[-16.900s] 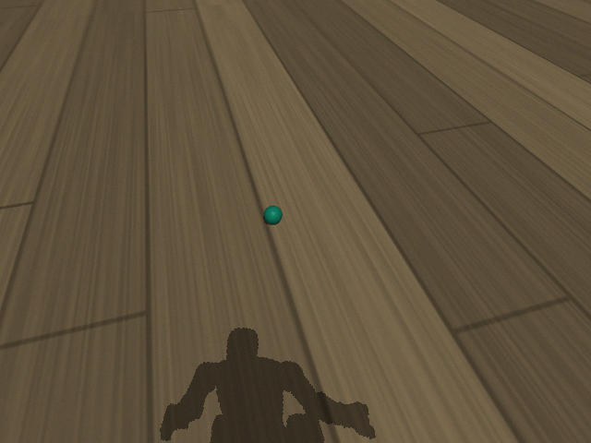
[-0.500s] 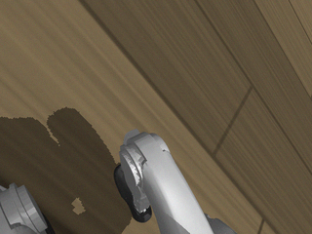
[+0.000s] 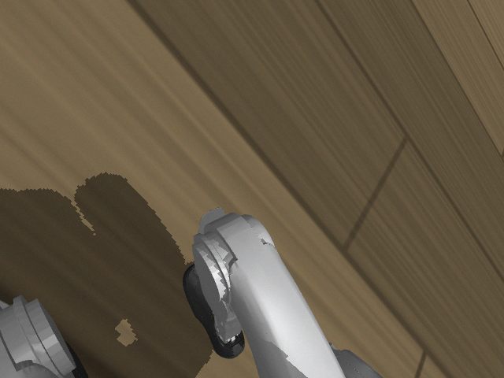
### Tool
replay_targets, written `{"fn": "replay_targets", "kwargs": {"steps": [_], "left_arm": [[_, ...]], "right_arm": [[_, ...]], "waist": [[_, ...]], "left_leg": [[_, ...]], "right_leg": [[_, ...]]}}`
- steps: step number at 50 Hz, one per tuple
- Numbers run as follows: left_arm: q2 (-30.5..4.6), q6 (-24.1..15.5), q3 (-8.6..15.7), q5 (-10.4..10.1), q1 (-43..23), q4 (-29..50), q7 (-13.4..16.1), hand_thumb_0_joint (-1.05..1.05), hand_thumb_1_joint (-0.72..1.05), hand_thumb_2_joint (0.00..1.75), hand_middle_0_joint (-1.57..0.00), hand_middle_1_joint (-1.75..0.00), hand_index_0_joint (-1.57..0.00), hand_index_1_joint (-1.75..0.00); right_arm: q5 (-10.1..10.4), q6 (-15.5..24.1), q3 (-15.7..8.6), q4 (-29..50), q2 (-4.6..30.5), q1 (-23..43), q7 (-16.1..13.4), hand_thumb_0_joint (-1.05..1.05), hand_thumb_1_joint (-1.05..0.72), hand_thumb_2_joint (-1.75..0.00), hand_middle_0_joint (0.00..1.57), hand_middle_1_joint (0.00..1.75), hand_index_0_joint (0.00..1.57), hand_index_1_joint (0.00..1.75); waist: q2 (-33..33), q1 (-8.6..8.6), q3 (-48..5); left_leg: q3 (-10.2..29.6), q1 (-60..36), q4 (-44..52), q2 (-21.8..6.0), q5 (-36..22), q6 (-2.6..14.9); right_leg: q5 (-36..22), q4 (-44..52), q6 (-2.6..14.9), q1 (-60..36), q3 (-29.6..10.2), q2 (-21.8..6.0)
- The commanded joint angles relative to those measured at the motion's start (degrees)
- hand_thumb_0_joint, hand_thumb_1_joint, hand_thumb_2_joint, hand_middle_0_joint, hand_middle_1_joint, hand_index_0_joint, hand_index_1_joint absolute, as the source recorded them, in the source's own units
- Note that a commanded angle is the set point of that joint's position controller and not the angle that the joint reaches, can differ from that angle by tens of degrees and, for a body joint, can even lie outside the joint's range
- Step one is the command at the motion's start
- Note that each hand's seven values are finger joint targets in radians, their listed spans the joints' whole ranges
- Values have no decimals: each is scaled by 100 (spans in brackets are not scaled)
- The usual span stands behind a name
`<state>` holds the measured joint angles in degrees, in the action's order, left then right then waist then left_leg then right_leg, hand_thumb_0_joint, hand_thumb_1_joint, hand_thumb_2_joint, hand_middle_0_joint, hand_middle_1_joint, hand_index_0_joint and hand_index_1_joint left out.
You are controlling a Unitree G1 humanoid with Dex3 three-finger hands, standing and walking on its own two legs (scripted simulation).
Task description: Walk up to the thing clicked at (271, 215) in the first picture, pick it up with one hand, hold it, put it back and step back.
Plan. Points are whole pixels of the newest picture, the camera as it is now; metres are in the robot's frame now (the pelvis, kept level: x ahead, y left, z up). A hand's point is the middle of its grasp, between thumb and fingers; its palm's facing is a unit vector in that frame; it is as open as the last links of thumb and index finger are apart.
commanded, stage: settle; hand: left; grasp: from above
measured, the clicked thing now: out of the picture +0.48 +0.32 -0.27
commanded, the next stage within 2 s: lift in 0.74 s
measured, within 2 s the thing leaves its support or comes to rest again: leaves its support in 0.16 s
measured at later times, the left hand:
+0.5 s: hand out of the picture +0.46 +0.33 -0.16, palm faces -0.40 -0.13 -0.91, open 10.3 cm
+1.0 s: hand out of the picture +0.45 +0.32 -0.11, palm faces -0.43 -0.13 -0.89, open 10.3 cm
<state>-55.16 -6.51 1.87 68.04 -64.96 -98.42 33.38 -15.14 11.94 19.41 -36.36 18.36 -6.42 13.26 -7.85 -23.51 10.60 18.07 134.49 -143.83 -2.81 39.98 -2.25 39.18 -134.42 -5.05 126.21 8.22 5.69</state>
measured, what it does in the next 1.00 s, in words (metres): stands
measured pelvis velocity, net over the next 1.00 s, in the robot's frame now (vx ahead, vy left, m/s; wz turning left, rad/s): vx -0.01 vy -0.01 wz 0.12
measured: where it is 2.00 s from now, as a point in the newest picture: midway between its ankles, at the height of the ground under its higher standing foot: (157, 366)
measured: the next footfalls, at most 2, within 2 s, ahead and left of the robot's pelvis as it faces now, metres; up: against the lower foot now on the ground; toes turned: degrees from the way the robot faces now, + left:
none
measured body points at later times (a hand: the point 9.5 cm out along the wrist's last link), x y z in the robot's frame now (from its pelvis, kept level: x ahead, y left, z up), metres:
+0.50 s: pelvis +0.00 +0.00 +0.01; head +0.24 +0.10 +0.38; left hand +0.48 +0.33 -0.11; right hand +0.10 -0.26 -0.08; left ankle +0.06 +0.14 -0.28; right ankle +0.11 -0.13 -0.28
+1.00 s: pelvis -0.01 -0.01 +0.03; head +0.22 +0.09 +0.41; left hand +0.47 +0.33 -0.06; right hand +0.07 -0.27 -0.07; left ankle +0.06 +0.14 -0.28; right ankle +0.11 -0.13 -0.28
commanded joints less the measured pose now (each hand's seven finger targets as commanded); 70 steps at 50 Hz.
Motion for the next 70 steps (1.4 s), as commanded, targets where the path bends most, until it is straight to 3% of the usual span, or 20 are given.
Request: {"fn": "replay_targets", "kwargs": {"steps": [1,7,10,14,16,19,24,28,36,39,41,42,43,44,48,50,54,58,65,70], "left_arm": [[-1118,45,86,-67,-1395,841,15,0,66,86,-100,-85,-103,-83],[-1109,65,349,-31,-1375,1881,-61,0,69,86,-103,-83,-105,-80],[-672,112,126,-40,-1393,2417,-188,0,73,85,-106,-81,-108,-79],[-522,282,206,-76,-1215,2736,-389,0,79,88,-108,-84,-110,-81],[-41,405,24,-161,-1039,2470,-522,0,79,89,-108,-85,-111,-82],[134,546,-58,-184,-1076,2332,-751,0,81,87,-110,-84,-113,-81],[351,538,-210,-347,-1379,2527,-1190,0,77,91,-106,-92,-109,-89],[324,473,-259,-291,-1568,2681,-1464,0,77,93,-106,-94,-109,-91],[-8,318,-40,-127,-1677,3063,-1686,0,68,94,-98,-95,-101,-92],[-22,325,-64,-61,-1703,3280,-1730,0,64,97,-95,-96,-98,-93],[58,361,-79,-89,-1669,3266,-1774,0,65,101,-96,-98,-98,-95],[55,357,-75,-141,-1725,3314,-1776,0,65,93,-97,-101,-101,-97],[138,380,-99,-162,-1617,3214,-1813,0,57,92,-89,-93,-93,-89],[-31,382,-14,-173,-1634,3338,-1841,0,60,89,-92,-99,-97,-94],[78,507,-32,-328,-1436,3552,-2072,0,58,84,-85,-98,-91,-92],[230,553,-104,-413,-1246,3674,-2246,0,60,82,-86,-96,-92,-90],[159,516,-28,-441,-1091,4163,-2409,0,60,85,-87,-96,-93,-90],[357,457,-121,-639,-844,4645,-2573,0,61,86,-88,-96,-93,-90],[427,406,-128,-851,-462,5430,-2689,0,56,86,-84,-95,-89,-90],[735,544,-274,-940,154,5589,-2757,0,52,83,-79,-96,-84,-90]], "right_arm": [[71,-63,-618,-119,1900,-1239,-84,0,-92,-91,20,30,20,30],[152,-156,-858,-178,1867,-1310,-53,0,-92,-91,20,30,20,30],[261,-213,-973,-44,1705,-1142,2,0,-92,-91,20,30,20,30],[419,-337,-1257,-177,1718,-1262,35,0,-91,-90,20,30,20,30],[505,-415,-1354,-176,1605,-1255,75,0,-91,-90,20,30,20,30],[581,-507,-1455,-188,1575,-1393,61,0,-91,-90,20,30,20,30],[692,-685,-1580,-127,1493,-1432,-51,0,-92,-91,20,30,20,30],[725,-837,-1637,-95,1448,-1468,-194,0,-92,-91,20,30,20,30],[750,-1111,-1679,51,1345,-1415,-505,0,-91,-90,20,30,20,30],[775,-1207,-1693,56,1278,-1431,-594,0,-91,-90,20,30,20,30],[799,-1249,-1710,60,1260,-1475,-634,0,-91,-90,20,30,20,30],[792,-1269,-1719,29,1249,-1494,-661,0,-93,-91,20,30,20,30],[794,-1291,-1732,38,1241,-1539,-678,0,-89,-89,20,30,20,30],[819,-1313,-1740,31,1267,-1568,-700,0,-93,-91,20,30,20,30],[908,-1409,-1848,57,1268,-1608,-776,0,-92,-90,20,30,20,30],[938,-1449,-1915,78,1257,-1580,-800,0,-92,-90,20,30,20,30],[1015,-1533,-2022,107,1242,-1630,-851,0,-91,-90,20,30,20,30],[1107,-1568,-2112,99,1105,-1611,-906,0,-91,-90,20,30,20,30],[1277,-1582,-2246,176,999,-1476,-1056,0,-91,-90,20,30,20,30],[1391,-1600,-2320,265,901,-1325,-1153,0,-91,-90,20,30,20,30]], "waist": [[3151,-198,-3939],[3762,15,-4705],[3902,147,-4830],[3885,384,-5087],[3657,395,-4878],[3109,359,-4618],[2589,429,-4752],[2521,418,-4953],[2657,664,-5097],[2747,707,-5335],[2718,710,-5417],[2735,713,-5359],[2582,688,-5372],[2593,767,-5482],[2798,953,-5691],[2733,991,-5675],[2559,1112,-5667],[2361,1184,-5878],[2132,1380,-5927],[2029,1533,-5812]], "left_leg": [[-865,-2895,1413,-150,-1135,225],[-905,-3453,1429,-165,-1720,149],[-990,-3456,1482,-124,-1720,147],[-1041,-3451,1548,-90,-1776,141],[-1048,-3231,1646,-74,-1532,171],[-1108,-2843,1705,-18,-1226,255],[-1139,-2598,1791,30,-916,310],[-1226,-2774,1778,63,-1072,303],[-1353,-2909,1961,151,-1014,253],[-1424,-3090,1970,134,-1203,264],[-1422,-3179,2051,146,-1259,262],[-1448,-3082,2045,148,-1209,281],[-1437,-3083,2055,140,-1212,290],[-1454,-3047,2084,157,-1227,296],[-1478,-3365,2386,195,-1223,269],[-1491,-3595,2493,190,-1239,257],[-1572,-3536,2624,228,-1108,304],[-1637,-3728,2823,215,-1066,359],[-1595,-4222,3422,212,-868,399],[-1432,-4830,4132,167,-691,371]], "right_leg": [[-1622,1205,566,-2189,785,149],[-2079,1094,635,-2260,748,134],[-2046,1106,679,-2099,671,121],[-2020,1067,705,-1813,619,87],[-1785,1105,714,-1564,577,89],[-1581,1263,675,-1558,516,76],[-1134,1453,681,-1713,349,50],[-1245,1542,679,-1884,263,12],[-941,1662,776,-1812,135,-49],[-1206,1690,749,-2000,79,-68],[-1276,1681,752,-1984,100,-100],[-1248,1738,730,-1980,60,-100],[-1244,1769,721,-2052,70,-94],[-1233,1779,729,-2102,64,-106],[-1202,1835,780,-2051,91,-154],[-1203,1888,802,-2035,93,-169],[-1026,2168,806,-2166,-17,-201],[-1030,2468,741,-2507,-168,-225],[-848,2983,725,-2724,-241,-272],[-776,3293,714,-3019,-220,-285]]}}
